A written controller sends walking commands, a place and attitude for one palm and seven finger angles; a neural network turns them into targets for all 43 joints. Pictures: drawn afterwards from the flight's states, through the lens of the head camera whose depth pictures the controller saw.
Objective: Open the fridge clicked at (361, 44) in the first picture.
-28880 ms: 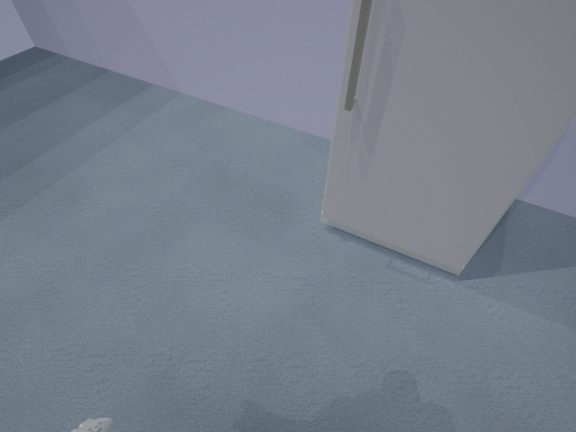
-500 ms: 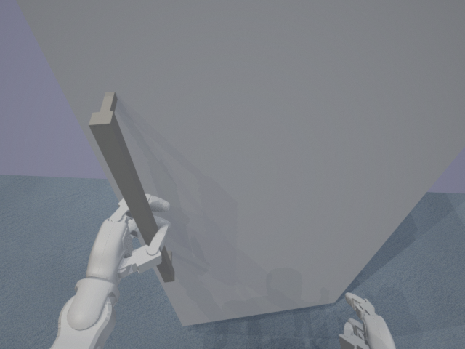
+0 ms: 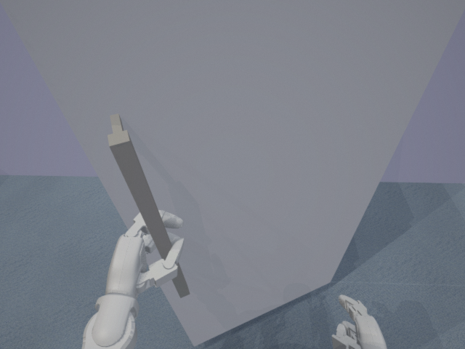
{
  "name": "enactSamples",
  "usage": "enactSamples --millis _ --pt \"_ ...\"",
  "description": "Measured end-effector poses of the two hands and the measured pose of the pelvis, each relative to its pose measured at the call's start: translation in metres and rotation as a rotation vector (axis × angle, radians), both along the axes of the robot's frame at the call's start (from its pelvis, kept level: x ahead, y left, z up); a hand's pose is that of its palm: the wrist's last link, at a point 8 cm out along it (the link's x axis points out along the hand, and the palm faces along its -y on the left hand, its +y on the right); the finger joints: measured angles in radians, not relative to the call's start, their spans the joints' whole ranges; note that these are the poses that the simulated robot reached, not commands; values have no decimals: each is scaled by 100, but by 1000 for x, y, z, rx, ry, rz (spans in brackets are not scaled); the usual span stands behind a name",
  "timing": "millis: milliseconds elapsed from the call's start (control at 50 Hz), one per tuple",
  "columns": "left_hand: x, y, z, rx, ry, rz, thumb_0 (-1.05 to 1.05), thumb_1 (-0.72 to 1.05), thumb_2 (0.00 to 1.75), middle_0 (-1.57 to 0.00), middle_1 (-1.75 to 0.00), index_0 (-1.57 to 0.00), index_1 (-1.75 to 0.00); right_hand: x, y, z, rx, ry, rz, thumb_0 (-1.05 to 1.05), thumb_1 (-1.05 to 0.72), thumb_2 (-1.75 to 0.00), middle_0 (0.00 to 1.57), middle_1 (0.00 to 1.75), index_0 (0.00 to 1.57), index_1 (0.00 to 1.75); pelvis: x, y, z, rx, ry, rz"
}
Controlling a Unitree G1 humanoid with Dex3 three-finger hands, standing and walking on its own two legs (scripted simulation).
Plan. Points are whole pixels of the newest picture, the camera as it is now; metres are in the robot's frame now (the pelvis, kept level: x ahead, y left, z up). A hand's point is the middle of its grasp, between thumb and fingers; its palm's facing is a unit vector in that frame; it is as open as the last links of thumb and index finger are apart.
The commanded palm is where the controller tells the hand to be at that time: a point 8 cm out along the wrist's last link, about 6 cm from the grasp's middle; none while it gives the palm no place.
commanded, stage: walk backward, drawing the door open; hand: left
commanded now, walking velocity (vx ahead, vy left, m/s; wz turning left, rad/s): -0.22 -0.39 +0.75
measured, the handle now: (159, 229) +0.29 +0.12 +0.10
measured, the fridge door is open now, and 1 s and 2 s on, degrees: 26 58 68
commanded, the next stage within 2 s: stop walking and hold the door back in 1.28 s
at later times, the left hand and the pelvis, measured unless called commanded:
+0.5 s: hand (222, 345) +0.13 +0.02 +0.08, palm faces +0.17 -0.96 -0.22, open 6.4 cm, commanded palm +0.09 +0.06 +0.09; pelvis -0.10 -0.14 -0.01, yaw +18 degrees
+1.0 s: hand out of the picture +0.04 -0.12 +0.08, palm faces +0.60 -0.77 -0.18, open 6.4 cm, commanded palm -0.02 -0.10 +0.09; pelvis -0.09 -0.37 -0.02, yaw +46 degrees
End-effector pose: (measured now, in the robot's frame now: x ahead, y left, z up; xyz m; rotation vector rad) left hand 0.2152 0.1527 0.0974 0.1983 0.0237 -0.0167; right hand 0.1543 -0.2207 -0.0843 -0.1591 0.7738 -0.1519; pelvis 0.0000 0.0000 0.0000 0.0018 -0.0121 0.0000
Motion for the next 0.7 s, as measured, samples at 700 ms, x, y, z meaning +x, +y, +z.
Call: enactSamples --millis 700 --pt "-170 -146 -8 -19 -115 313 -2 63 77 -39 -134 -31 -134 -26 -145 -16 -91 -43 449 1 -90 -89 20 30 20 30 -113 -219 -19 22 -29 507"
